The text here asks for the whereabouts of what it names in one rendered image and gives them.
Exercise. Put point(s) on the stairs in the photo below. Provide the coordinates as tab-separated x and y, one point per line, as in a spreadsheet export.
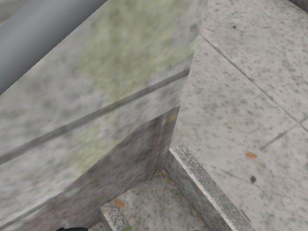
169	200

